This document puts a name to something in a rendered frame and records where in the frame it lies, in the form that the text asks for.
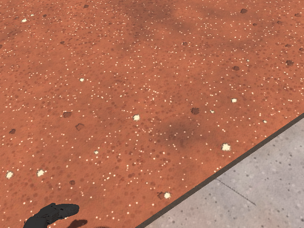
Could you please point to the robot left hand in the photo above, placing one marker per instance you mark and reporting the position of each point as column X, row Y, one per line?
column 50, row 213

